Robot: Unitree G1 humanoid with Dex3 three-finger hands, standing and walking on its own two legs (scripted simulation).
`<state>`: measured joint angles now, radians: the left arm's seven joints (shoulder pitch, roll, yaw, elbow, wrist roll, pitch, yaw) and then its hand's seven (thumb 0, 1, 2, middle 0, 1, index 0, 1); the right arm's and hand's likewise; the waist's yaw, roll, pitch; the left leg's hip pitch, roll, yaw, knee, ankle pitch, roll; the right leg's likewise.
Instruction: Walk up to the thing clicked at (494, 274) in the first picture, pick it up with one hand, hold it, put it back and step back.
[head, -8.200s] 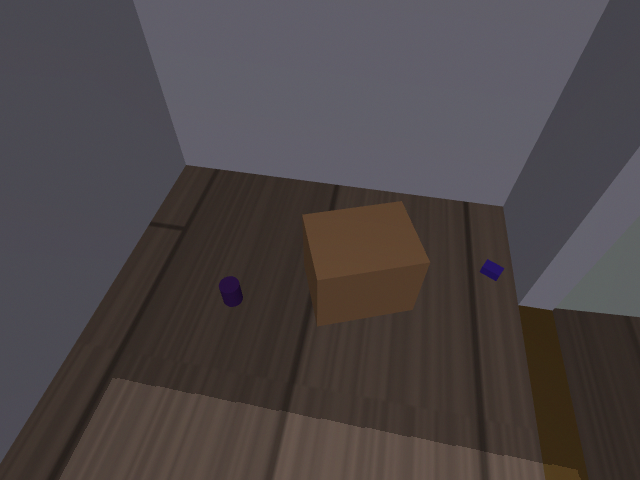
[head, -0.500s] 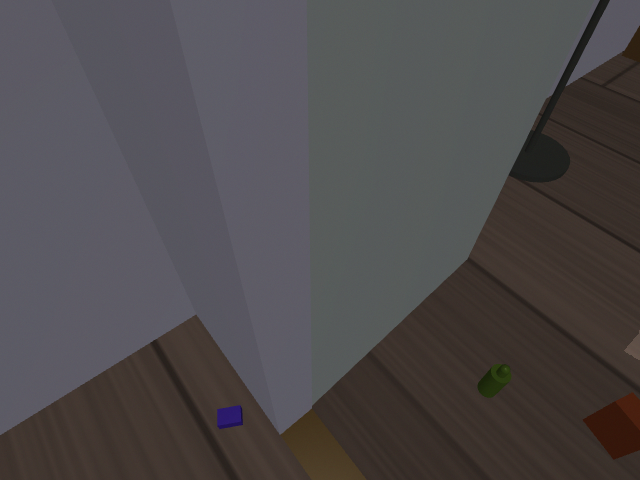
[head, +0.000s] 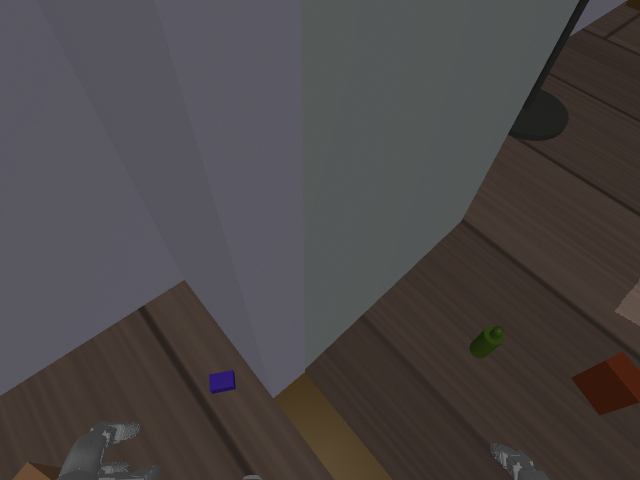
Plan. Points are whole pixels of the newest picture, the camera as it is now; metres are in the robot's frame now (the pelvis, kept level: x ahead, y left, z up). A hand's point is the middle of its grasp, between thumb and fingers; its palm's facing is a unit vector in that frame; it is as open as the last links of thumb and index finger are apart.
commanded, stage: rise first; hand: left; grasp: from above
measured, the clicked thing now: (222, 381) +0.43 +0.26 -0.74
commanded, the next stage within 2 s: none
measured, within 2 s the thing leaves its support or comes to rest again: neither
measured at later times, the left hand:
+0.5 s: hand out of the picture +0.13 +0.27 -0.21, palm faces -0.18 -0.86 -0.48, open 12.6 cm
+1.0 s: hand (161, 441) +0.24 +0.30 -0.41, palm faces -0.45 -0.42 -0.79, open 13.0 cm
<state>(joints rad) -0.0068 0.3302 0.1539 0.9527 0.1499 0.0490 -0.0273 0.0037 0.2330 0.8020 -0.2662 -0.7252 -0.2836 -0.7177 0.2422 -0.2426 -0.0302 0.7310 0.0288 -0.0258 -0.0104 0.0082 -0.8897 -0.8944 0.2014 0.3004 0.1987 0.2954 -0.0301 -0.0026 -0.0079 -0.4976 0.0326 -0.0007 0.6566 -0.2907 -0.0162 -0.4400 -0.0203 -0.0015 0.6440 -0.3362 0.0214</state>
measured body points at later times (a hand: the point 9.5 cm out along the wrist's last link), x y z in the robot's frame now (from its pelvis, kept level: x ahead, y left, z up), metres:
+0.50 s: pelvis +0.00 +0.01 -0.08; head +0.10 +0.02 +0.36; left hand +0.14 +0.31 -0.18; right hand +0.17 -0.24 -0.17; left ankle +0.02 +0.13 -0.72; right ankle -0.01 -0.14 -0.72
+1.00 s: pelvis -0.06 +0.00 -0.27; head +0.14 +0.02 +0.14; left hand +0.26 +0.32 -0.36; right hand +0.13 -0.26 -0.40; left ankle +0.02 +0.13 -0.72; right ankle -0.01 -0.14 -0.72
